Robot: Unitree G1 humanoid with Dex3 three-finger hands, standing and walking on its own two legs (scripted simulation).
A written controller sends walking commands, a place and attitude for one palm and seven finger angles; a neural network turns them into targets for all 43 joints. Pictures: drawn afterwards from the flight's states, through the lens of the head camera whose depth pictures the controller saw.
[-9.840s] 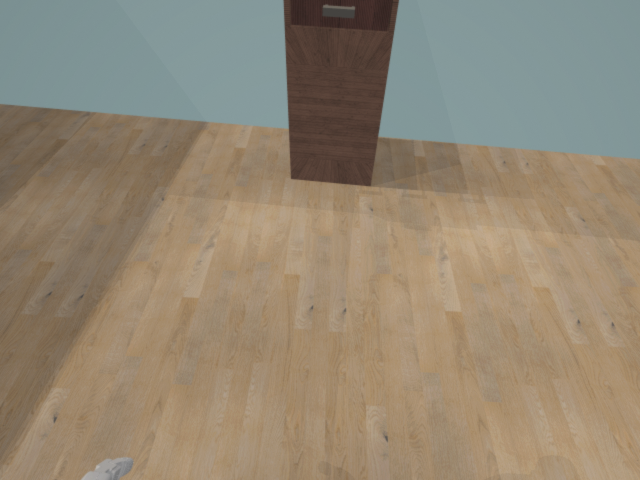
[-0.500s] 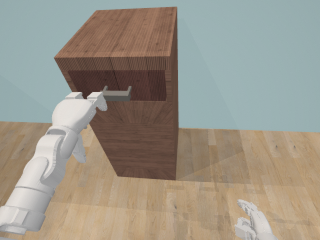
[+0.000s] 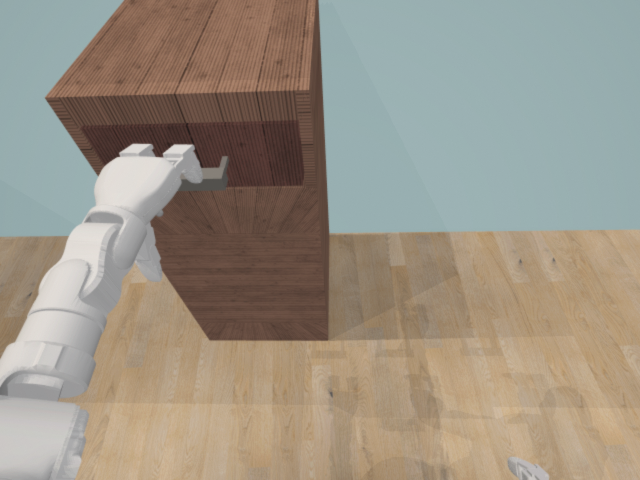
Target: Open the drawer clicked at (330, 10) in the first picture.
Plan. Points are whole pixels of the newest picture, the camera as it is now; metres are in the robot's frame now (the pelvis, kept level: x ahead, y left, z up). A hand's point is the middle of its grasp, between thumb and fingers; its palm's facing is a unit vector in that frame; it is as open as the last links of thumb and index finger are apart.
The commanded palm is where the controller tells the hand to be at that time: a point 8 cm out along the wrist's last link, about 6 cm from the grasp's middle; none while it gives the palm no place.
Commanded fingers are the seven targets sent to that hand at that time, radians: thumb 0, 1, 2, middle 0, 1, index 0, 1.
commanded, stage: move the hooked fingers above the handle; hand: left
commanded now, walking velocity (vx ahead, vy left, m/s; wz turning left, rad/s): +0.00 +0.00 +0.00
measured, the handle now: (195, 170) +0.57 +0.26 +0.03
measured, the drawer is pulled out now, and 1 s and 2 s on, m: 0.00 0.00 0.00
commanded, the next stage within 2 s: none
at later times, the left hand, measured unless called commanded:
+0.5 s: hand (173, 176) +0.49 +0.25 +0.10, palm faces +0.02 -0.01 -1.00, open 13.8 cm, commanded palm +0.47 +0.26 +0.15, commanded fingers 0.00 -0.50 0.30 -0.30 -1.20 -0.30 -1.20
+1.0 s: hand (205, 160) +0.53 +0.22 +0.09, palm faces +0.02 +0.01 -1.00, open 13.7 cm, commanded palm +0.51 +0.25 +0.14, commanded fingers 0.00 -0.50 0.30 -0.30 -1.20 -0.30 -1.20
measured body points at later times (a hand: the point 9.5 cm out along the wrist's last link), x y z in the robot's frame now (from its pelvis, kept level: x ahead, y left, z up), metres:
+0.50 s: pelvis +0.02 +0.03 -0.01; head +0.09 +0.01 +0.44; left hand +0.48 +0.25 +0.15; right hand +0.12 -0.23 -0.14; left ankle -0.03 +0.11 -0.74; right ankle +0.03 -0.10 -0.74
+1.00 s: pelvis +0.03 +0.01 -0.01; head +0.11 -0.01 +0.43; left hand +0.53 +0.21 +0.14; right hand +0.05 -0.26 -0.15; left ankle -0.03 +0.11 -0.74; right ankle +0.03 -0.10 -0.74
